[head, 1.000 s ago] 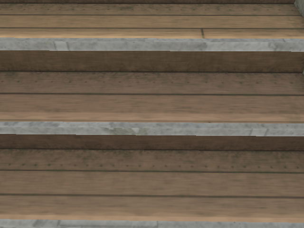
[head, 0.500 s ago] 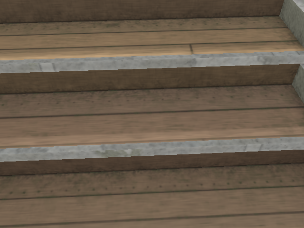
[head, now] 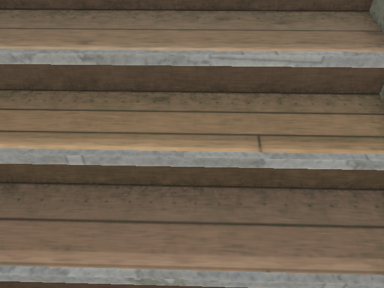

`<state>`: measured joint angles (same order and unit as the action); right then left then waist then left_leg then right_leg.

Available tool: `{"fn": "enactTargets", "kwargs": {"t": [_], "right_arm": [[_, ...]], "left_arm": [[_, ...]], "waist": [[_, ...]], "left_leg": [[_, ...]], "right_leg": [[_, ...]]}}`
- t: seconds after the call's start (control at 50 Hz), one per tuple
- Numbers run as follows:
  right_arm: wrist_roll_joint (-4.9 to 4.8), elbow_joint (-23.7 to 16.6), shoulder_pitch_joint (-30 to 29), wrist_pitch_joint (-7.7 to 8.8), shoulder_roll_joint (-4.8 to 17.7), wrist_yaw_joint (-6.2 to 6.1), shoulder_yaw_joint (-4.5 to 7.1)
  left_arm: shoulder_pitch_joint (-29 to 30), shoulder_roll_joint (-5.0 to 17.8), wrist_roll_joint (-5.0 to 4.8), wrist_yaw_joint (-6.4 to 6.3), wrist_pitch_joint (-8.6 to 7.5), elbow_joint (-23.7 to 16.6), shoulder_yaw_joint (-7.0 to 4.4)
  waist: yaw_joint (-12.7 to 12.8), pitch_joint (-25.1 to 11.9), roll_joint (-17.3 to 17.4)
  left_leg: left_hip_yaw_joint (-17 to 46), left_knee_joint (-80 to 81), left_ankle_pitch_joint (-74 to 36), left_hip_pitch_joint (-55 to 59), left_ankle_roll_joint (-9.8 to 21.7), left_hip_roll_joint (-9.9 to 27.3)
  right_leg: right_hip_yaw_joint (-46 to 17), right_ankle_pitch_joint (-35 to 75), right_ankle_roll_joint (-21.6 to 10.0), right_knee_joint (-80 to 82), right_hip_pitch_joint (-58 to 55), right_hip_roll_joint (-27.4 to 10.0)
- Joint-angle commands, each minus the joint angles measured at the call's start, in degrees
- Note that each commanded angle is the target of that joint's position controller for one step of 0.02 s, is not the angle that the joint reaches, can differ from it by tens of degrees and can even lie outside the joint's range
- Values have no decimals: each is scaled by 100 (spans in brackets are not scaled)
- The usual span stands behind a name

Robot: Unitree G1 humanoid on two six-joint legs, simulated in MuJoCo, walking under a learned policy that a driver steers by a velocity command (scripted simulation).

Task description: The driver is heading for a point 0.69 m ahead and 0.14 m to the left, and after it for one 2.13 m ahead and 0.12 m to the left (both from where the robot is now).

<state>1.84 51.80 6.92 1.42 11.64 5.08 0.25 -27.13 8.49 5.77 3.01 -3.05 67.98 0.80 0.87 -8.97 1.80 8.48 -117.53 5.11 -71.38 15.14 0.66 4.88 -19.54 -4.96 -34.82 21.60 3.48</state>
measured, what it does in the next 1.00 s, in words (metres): climbs: left foot 0.16 m higher, then right foot 0.16 m higher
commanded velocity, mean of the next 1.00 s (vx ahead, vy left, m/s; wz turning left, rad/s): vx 0.50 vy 0.00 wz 0.04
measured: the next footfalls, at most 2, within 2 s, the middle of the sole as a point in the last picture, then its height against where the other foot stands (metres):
left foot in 0.24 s outside the picture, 0.16 m higher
right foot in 0.78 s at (233, 236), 0.16 m higher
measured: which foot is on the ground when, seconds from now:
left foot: up 0.00-0.22, down 0.24-0.84, up 0.86-1.00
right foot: down 0.00-0.30, up 0.32-0.76, down 0.78-1.00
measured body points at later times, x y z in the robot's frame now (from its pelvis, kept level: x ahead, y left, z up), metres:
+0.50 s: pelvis +0.25 +0.06 +0.15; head +0.25 +0.06 +0.60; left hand +0.34 +0.30 +0.01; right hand +0.21 -0.17 -0.01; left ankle +0.25 +0.13 -0.56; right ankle +0.27 -0.12 -0.31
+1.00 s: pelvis +0.52 +0.00 +0.29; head +0.51 +0.00 +0.74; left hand +0.54 +0.24 +0.14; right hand +0.58 -0.23 +0.14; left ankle +0.46 +0.18 -0.19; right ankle +0.55 -0.07 -0.40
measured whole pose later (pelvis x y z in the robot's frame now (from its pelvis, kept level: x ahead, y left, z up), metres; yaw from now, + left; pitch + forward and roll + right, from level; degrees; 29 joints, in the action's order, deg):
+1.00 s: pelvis +0.52 +0.00 +0.29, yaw +3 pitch +6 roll -2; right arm 0.7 61.8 14.9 4.5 12.0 5.2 2.0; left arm -14.6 10.6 3.5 2.5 -1.7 60.8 -0.8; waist 1.3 -7.9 2.4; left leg 13.6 -107.8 -5.0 -51.6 14.5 -2.6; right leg 10.5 -22.5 -4.5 -48.3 32.1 1.0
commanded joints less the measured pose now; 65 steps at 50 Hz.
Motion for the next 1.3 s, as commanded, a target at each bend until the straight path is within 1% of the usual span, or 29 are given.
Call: {"fn": "enactTargets", "kwargs": {"t": [0.02, 0.08, 0.14, 0.22, 0.26, 0.28, 0.32, 0.36, 0.4, 0.44, 0.48, 0.54, 0.62, 0.68, 0.72, 0.78, 0.8, 0.82, 0.84, 0.86, 0.88, 0.92, 0.98, 1.04, 1.08, 1.16, 1.2, 1.26, 1.3], "right_arm": [[-40, -556, -731, 13, -473, -121, -334], [-22, -978, -1653, -140, -163, -303, -399], [169, -1167, -2365, -391, -248, -156, -386], [85, -1285, -1850, -342, -244, 128, -351], [104, -955, -693, -167, 68, -49, -190], [-93, -595, 184, -142, 360, -164, -152], [277, 156, 2277, -194, 1107, -311, 181], [154, 538, 1719, 104, 733, -293, 183], [70, 817, 798, 172, -97, -178, -7], [224, 972, 425, 228, -586, -130, -158], [257, 889, 275, 322, -558, -136, -105], [539, 1223, 1411, 305, -429, -171, -165], [693, 1551, 2384, 362, -431, -105, -279], [401, 1437, 2780, 402, -402, 34, -351], [150, 1123, 2178, 494, 131, 165, -316], [-88, 1229, 2277, 656, 928, 114, 2], [91, 1328, 2494, 649, 936, 149, 83], [346, 1301, 2922, 677, 363, 188, 34], [247, 1220, 2604, 628, 118, 282, -5], [62, 1304, 2006, 487, -190, 395, 36], [-142, 1351, 1776, 430, -25, 384, 175], [-148, 1072, 1181, 436, -75, 126, 232], [-143, 726, 1018, 286, -691, -48, -4], [-169, 524, 604, 200, -581, 105, -34], [-137, 318, -40, 162, -496, 161, -82], [-195, -518, -1239, 130, -548, -190, -307], [-148, -890, -1852, -55, -248, -322, -271], [110, -1275, -2722, -518, -448, -75, -325], [5, -1278, -2323, -528, -521, 123, -323]], "left_arm": [[182, -234, 290, 56, -167, -201, 166], [-805, 51, 222, 69, -298, 68, 198], [-684, -25, -192, 223, -300, -263, 330], [-620, 1214, -408, 287, -456, -296, 8], [-678, 1211, -200, 278, -466, -274, -160], [-1348, 730, 8, 395, -495, -232, -62], [-252, 237, -236, 619, -278, -243, -124], [356, 334, -447, 370, -273, -558, -264], [893, 151, -460, 157, -212, -997, -159], [893, -51, -433, 110, -61, -1157, -50], [1080, -57, -455, 176, -9, -1168, -20], [1956, 11, -385, 281, 13, -1402, 99], [3311, 163, -439, -10, 96, -2236, 269], [4523, 152, -346, -6, 423, -2722, 282], [4029, -50, -328, 223, 580, -2690, 294], [3387, 222, -349, 227, 497, -2781, 102], [2929, 378, -351, 143, 428, -2700, 20], [1955, 604, -387, 70, 359, -2313, -45], [825, 825, -325, -26, 409, -1924, -140], [-239, 1240, -62, -65, 407, -1545, -287], [-417, 1401, -23, -143, 249, -1226, -388], [616, 562, -333, -80, 109, -991, -247], [1606, -352, -185, 4, 25, -785, 52], [1920, -286, -64, -78, -159, -917, -33], [1033, -283, 135, -77, -115, -612, 31], [-442, -279, 417, -30, -91, 108, 168], [-751, -208, 380, 70, -161, 146, 211], [-466, -78, -57, 320, -257, -115, 242], [-657, 596, -228, 329, -448, -96, 150]], "waist": [[-196, 753, -420], [268, 500, -380], [325, 747, -730], [-354, 184, -1266], [-527, -667, -1122], [-470, -1559, -181], [-1457, -757, 1264], [-770, 337, 627], [-89, 205, -447], [399, 266, -531], [546, 446, -402], [189, 742, 57], [-145, 593, -240], [-485, 837, 273], [5, 671, 657], [451, 220, 850], [403, -332, 963], [317, -1362, 64], [857, -1545, -576], [1351, -845, -1300], [1170, -87, -1059], [443, 220, -641], [-466, 208, 117], [-592, 433, -62], [-273, 631, -537], [114, 772, -287], [286, 578, -303], [87, 777, -655], [-255, 426, -817]], "left_leg": [[-454, -734, 435, -1391, 331, 317], [-979, 1426, -498, -1230, -136, 756], [-1843, 2713, 774, 484, -466, 655], [-2132, 4814, 2237, 2342, -628, -351], [-1490, 5598, 1091, 4036, -310, -318], [264, 6026, 949, 6238, 235, 241], [4066, 9414, 3206, 6652, 780, 1425], [3456, 9442, 3045, 5531, 103, 1407], [2009, 9192, 803, 5312, -439, 1392], [686, 9255, -99, 5034, -711, 1083], [-451, 9586, 127, 4534, -650, 684], [-140, 10024, 771, 4862, -163, 791], [-259, 10402, 874, 6041, -314, 962], [-395, 11424, 63, 5330, -17, 1287], [-916, 11373, -3020, 4393, 240, 1322], [-1017, 9980, -7679, 7271, 85, 1550], [-1189, 9302, -8581, 7238, -81, 1503], [-782, 8072, -7495, 5595, -420, 1195], [-527, 6991, -4654, 4184, -471, 469], [17, 4204, -468, 2447, -674, -286], [798, 2285, -821, 1678, -597, -318], [910, 280, -957, 1094, -227, -392], [813, 284, -1153, 720, 160, -52], [-155, 660, -382, 796, 37, 192], [-429, -922, 208, -226, 162, 125], [-70, -246, 194, -2308, 525, 278], [-534, 1495, -477, -1855, 194, 471], [-1910, 2965, 672, 742, -78, 703], [-2088, 3241, 818, 1940, -277, 151]], "right_leg": [[-1474, -428, -729, 2079, -13, -1372], [-1426, 196, -767, 2399, -692, -1443], [-1057, 1056, -1068, 3254, 119, -1773], [-555, 8168, -1172, 2117, -1701, -1986], [-363, 9448, -786, 637, -2034, -1838], [-790, 8291, -637, -520, -12, -1391], [-1770, 2125, -350, -5225, 2732, -24], [-2480, 2580, -586, -8035, 4032, 136], [-2523, 2654, -969, -8333, 4469, 135], [-2229, 2547, -1119, -8201, 4821, -150], [-1613, 2138, -1062, -7970, 4739, -391], [-1145, 1515, -1222, -9836, 5912, -293], [-815, 2025, -1153, -7491, 6556, -800], [146, 1183, -642, -5857, 5170, -1114], [563, 902, -499, -5380, 2865, -655], [708, -136, -366, -2774, 2401, 37], [447, 331, -580, -2777, 1368, 5], [-845, 1808, -1097, -2769, -1113, -513], [-2623, 31, -1328, -993, -2096, -1021], [-4920, -1459, -1749, 923, -2074, -1901], [-5232, -2348, -1323, 1289, -1358, -1968], [-4204, -709, -1123, 1157, -433, -2132], [-1873, 1007, -293, 1047, 158, -1855], [4, 1043, -328, 1636, 728, -1255], [-268, 656, -714, 2036, 223, -1483], [-609, 979, -722, 2239, -1823, -1831], [-455, 1119, -774, 2648, -1832, -1796], [254, 2757, -864, 3520, -152, -1840], [484, 7083, -1001, 2778, -631, -1956]]}}
Keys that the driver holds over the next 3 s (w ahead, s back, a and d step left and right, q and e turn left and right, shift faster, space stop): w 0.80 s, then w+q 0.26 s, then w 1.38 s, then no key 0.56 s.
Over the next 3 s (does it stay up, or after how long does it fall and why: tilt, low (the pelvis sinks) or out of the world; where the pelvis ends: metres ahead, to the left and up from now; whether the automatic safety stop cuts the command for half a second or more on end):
stays up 1.43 0.16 0.81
